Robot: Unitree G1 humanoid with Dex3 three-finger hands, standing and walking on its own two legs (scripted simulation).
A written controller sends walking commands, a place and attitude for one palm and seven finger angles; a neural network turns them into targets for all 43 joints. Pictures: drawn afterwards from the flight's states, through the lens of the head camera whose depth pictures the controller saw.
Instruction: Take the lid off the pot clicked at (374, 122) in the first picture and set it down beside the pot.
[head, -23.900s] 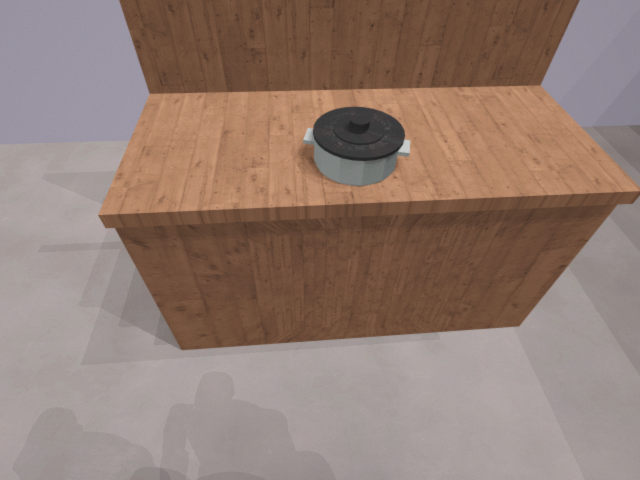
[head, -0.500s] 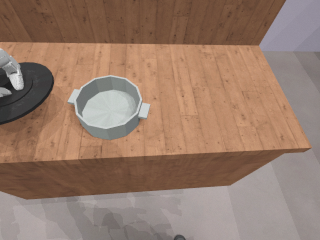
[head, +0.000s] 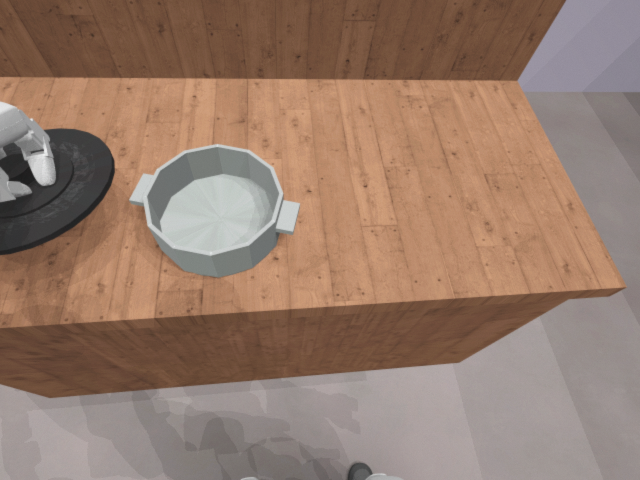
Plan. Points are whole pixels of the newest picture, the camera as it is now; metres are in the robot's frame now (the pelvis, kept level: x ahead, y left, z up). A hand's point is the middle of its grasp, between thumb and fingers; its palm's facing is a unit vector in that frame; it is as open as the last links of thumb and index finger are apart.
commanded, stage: lower the lid onto the table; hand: left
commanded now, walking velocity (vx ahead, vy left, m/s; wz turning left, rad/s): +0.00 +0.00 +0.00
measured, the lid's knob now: (15, 171) +0.48 +0.35 +0.06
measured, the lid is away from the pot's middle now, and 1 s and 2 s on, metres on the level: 0.22 0.23 0.23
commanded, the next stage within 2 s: open the fingers wide in 1.58 s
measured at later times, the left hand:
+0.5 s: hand (9, 206) +0.44 +0.35 +0.05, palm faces -0.51 -0.14 -0.85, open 5.2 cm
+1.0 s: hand (25, 214) +0.45 +0.35 +0.02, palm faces -0.53 -0.12 -0.84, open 5.2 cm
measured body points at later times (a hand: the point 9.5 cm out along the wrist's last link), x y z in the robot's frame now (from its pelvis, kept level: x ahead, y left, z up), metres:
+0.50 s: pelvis -0.01 +0.00 -0.01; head +0.10 +0.03 +0.43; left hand +0.46 +0.35 +0.10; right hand +0.00 -0.30 -0.11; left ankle -0.02 +0.08 -0.73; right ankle +0.00 -0.17 -0.73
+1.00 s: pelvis -0.01 +0.01 -0.02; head +0.12 +0.04 +0.41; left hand +0.47 +0.36 +0.07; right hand -0.02 -0.28 -0.12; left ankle -0.02 +0.08 -0.73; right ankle +0.00 -0.17 -0.73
